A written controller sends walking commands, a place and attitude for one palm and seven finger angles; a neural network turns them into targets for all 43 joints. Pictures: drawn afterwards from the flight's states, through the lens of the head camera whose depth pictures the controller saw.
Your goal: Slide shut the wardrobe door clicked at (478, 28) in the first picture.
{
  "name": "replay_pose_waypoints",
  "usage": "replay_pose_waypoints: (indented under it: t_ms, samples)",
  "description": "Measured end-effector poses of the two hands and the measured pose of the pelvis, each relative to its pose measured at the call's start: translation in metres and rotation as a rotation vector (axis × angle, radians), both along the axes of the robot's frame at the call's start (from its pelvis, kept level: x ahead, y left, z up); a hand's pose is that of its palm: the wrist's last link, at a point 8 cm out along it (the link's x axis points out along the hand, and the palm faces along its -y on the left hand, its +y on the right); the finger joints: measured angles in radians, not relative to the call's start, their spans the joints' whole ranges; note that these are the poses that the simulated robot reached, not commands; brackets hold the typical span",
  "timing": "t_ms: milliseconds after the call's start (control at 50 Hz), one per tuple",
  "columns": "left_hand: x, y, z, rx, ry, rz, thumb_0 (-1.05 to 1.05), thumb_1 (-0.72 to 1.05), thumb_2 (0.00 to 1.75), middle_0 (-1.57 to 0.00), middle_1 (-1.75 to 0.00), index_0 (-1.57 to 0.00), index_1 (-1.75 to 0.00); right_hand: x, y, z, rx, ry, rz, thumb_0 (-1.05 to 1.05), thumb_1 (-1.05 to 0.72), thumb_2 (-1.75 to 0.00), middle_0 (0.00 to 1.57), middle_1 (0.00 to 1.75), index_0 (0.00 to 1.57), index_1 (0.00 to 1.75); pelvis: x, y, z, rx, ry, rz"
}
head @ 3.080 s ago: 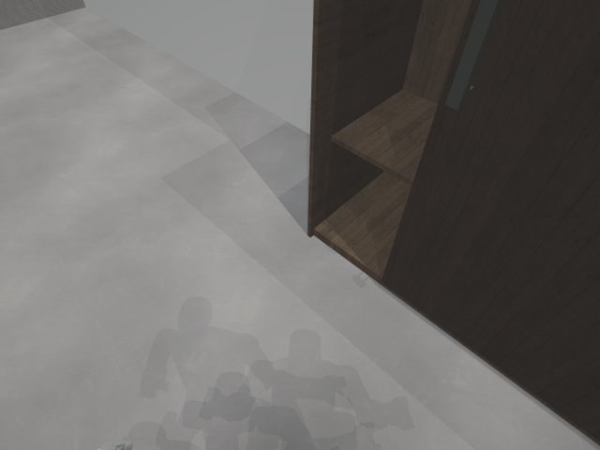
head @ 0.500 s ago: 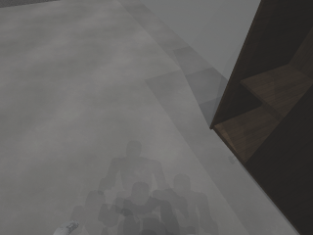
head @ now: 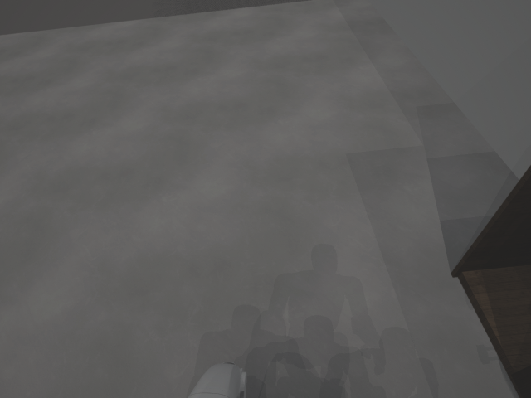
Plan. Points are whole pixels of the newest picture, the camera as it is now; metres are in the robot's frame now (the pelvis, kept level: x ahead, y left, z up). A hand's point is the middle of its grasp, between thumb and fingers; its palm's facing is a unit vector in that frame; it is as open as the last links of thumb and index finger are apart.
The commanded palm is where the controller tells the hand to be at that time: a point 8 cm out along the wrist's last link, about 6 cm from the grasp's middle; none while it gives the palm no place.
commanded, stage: walk to a spot facing it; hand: right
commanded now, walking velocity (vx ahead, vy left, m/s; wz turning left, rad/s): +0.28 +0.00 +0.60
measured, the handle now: out of the picture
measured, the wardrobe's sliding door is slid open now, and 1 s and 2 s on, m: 0.36 0.36 0.36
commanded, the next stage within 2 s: none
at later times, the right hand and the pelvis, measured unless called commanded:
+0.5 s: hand (355, 312) +0.32 -0.14 -0.17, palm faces -0.27 +0.94 -0.22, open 7.4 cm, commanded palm none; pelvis +0.22 +0.04 -0.01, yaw +18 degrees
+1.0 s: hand (334, 211) +0.58 -0.12 -0.17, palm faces -0.50 +0.84 -0.21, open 7.4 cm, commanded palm none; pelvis +0.39 +0.01 +0.00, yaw +36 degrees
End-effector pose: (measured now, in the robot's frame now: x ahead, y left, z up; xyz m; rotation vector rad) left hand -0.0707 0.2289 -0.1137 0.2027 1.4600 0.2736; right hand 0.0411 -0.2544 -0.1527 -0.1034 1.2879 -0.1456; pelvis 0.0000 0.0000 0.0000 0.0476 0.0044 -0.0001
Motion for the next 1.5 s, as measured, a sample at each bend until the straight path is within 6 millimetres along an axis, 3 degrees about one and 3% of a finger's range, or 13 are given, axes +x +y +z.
replay_pose_waypoints:
  t_ms: [140, 260, 320, 440, 520, 640, 720, 780, 860, 960, 1080, 1260, 1500]
  samples:
    - [-0.024, -0.034, -0.008, -0.073, 0.18, 0.174, 0.0, 0.9, 0.9, -0.2, -0.3, -0.2, -0.3, 0.112, 0.047, -0.015, 0.063, -0.012, 0.168, 0.01, -0.91, -0.9, 0.2, 0.3, 0.2, 0.3, 0.055, 0.007, -0.013, -0.003, 0.015, 0.086]
    - [0.01, -0.032, -0.026, -0.127, 0.24, 0.293, 0.01, 0.9, 0.9, -0.2, -0.3, -0.2, -0.3, 0.219, 0.089, -0.024, 0.062, -0.144, 0.269, 0.01, -0.91, -0.9, 0.2, 0.3, 0.2, 0.3, 0.116, 0.03, -0.033, -0.019, 0.008, 0.17]
    - [0.07, -0.01, -0.035, -0.112, 0.135, 0.293, 0.01, 0.9, 0.9, -0.2, -0.3, -0.2, -0.3, 0.245, 0.091, -0.017, 0.036, -0.161, 0.269, 0.01, -0.91, -0.9, 0.2, 0.3, 0.2, 0.3, 0.142, 0.038, -0.028, -0.017, -0.015, 0.199]
    - [0.241, 0.042, -0.028, -0.043, -0.255, 0.235, 0.01, 0.91, 0.9, -0.2, -0.3, -0.2, -0.3, 0.269, 0.077, 0.006, -0.042, -0.072, 0.319, 0.01, -0.91, -0.9, 0.2, 0.3, 0.2, 0.3, 0.194, 0.041, -0.01, -0.038, -0.015, 0.274]
    - [0.336, 0.059, -0.014, -0.025, -0.434, 0.193, 0.0, 0.91, 0.9, -0.2, -0.3, -0.2, -0.3, 0.289, 0.065, 0.017, -0.069, -0.023, 0.331, 0.01, -0.91, -0.9, 0.2, 0.3, 0.2, 0.3, 0.229, 0.034, -0.005, -0.048, 0.0, 0.321]
    - [0.439, 0.06, -0.007, -0.007, -0.513, 0.127, 0.0, 0.91, 0.9, -0.2, -0.3, -0.2, -0.3, 0.328, 0.042, 0.011, -0.087, 0.036, 0.308, 0.01, -0.9, -0.9, 0.2, 0.3, 0.21, 0.3, 0.29, 0.022, -0.01, -0.045, 0.017, 0.378]
    - [0.48, 0.052, -0.009, 0.034, -0.516, 0.126, 0.0, 0.91, 0.9, -0.2, -0.3, -0.2, -0.3, 0.364, 0.024, -0.008, -0.088, 0.094, 0.305, 0.01, -0.9, -0.9, 0.2, 0.3, 0.21, 0.3, 0.333, 0.014, -0.021, -0.044, 0.008, 0.428]
    - [0.476, 0.045, -0.002, 0.053, -0.501, 0.181, 0.0, 0.9, 0.9, -0.2, -0.3, -0.2, -0.3, 0.401, 0.022, -0.011, -0.089, 0.107, 0.37, 0.01, -0.91, -0.9, 0.2, 0.3, 0.2, 0.3, 0.352, 0.01, -0.017, -0.031, -0.016, 0.501]
    - [0.44, 0.034, 0.004, 0.08, -0.426, 0.301, 0.0, 0.9, 0.9, -0.2, -0.3, -0.2, -0.3, 0.463, 0.037, -0.004, -0.066, 0.056, 0.474, 0.01, -0.91, -0.9, 0.2, 0.3, 0.2, 0.3, 0.369, 0.008, -0.007, -0.004, -0.032, 0.544]
    - [0.381, 0.019, -0.004, 0.07, -0.272, 0.453, 0.0, 0.91, 0.9, -0.2, -0.3, -0.2, -0.3, 0.533, 0.074, 0.01, -0.034, -0.066, 0.561, 0.01, -0.91, -0.9, 0.2, 0.3, 0.2, 0.3, 0.383, 0.01, -0.002, -0.007, -0.03, 0.602]
    - [0.324, 0.006, -0.02, 0.031, -0.17, 0.624, 0.0, 0.91, 0.9, -0.2, -0.3, -0.2, -0.3, 0.581, 0.133, 0.024, -0.034, -0.122, 0.703, 0.01, -0.91, -0.9, 0.2, 0.3, 0.2, 0.3, 0.391, 0.022, -0.003, -0.037, -0.022, 0.685]
    - [0.278, 0.01, -0.056, -0.049, -0.111, 0.791, 0.01, 0.91, 0.9, -0.2, -0.3, -0.2, -0.3, 0.605, 0.226, 0.03, -0.055, -0.221, 0.891, 0.01, -0.91, -0.9, 0.2, 0.3, 0.2, 0.3, 0.389, 0.061, -0.018, -0.062, -0.02, 0.797]
    - [0.325, 0.051, -0.026, 0.066, -0.297, 0.832, 0.0, 0.91, 0.9, -0.2, -0.3, -0.2, -0.3, 0.598, 0.238, 0.029, -0.035, -0.143, 0.958, 0.01, -0.9, -0.9, 0.2, 0.3, 0.21, 0.3, 0.398, 0.063, -0.004, -0.053, -0.025, 0.929]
